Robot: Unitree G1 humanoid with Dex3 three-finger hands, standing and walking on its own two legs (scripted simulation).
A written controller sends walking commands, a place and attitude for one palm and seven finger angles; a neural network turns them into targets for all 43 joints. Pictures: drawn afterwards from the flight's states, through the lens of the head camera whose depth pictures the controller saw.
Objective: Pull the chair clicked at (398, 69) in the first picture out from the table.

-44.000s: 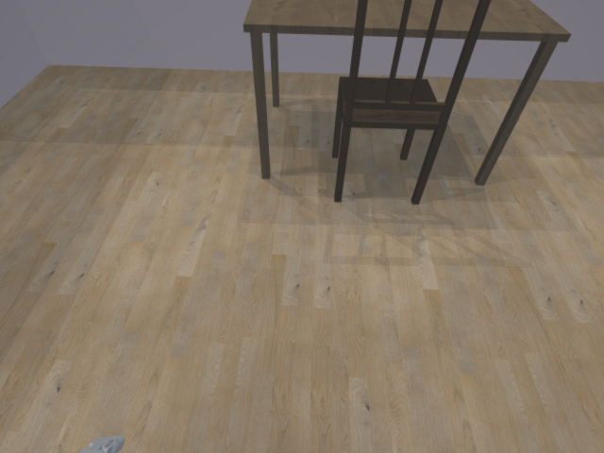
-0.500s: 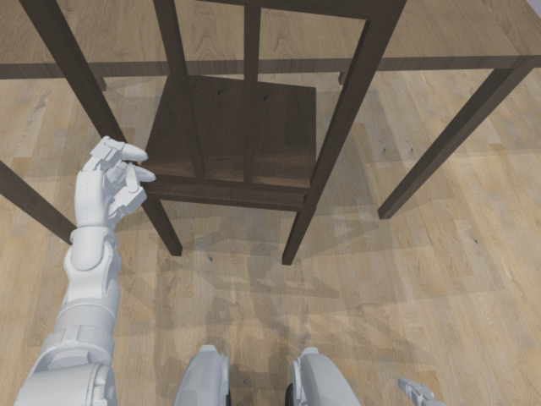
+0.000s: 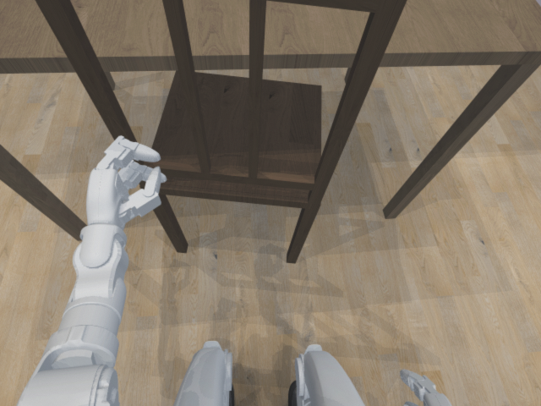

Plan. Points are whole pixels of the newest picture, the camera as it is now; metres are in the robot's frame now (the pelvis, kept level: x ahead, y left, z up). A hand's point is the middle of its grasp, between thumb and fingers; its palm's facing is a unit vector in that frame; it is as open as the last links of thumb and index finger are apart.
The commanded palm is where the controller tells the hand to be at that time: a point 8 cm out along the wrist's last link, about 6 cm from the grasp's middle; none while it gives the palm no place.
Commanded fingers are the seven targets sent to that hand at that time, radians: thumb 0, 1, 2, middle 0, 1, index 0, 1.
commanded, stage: open the thumb and straighten the fingers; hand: left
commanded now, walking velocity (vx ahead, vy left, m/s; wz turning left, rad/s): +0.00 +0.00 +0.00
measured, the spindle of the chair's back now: (193, 105) +0.55 +0.12 +0.06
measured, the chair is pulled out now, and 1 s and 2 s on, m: -0.05 -0.05 -0.05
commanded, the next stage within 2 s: draw the fingers out of the gap in 0.58 s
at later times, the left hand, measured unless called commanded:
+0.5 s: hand (151, 182) +0.43 +0.18 +0.02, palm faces +0.09 -0.99 -0.05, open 16.5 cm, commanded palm +0.40 +0.22 +0.02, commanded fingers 0.00 -0.55 0.20 0.00 0.00 0.00 0.00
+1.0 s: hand (146, 213) +0.38 +0.18 +0.02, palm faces +0.07 -1.00 -0.03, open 17.5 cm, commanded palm +0.35 +0.23 +0.03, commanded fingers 0.00 -0.55 0.20 0.00 0.00 0.00 0.00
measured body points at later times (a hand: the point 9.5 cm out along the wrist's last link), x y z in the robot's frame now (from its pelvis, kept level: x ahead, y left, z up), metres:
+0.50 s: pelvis +0.00 +0.00 +0.00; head +0.13 +0.02 +0.43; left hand +0.42 +0.23 +0.03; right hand +0.09 -0.26 -0.12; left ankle +0.03 +0.10 -0.63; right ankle +0.02 -0.13 -0.63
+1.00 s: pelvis +0.01 +0.00 +0.01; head +0.12 +0.02 +0.45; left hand +0.37 +0.23 +0.02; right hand +0.12 -0.25 -0.10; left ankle +0.03 +0.10 -0.63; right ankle +0.02 -0.13 -0.63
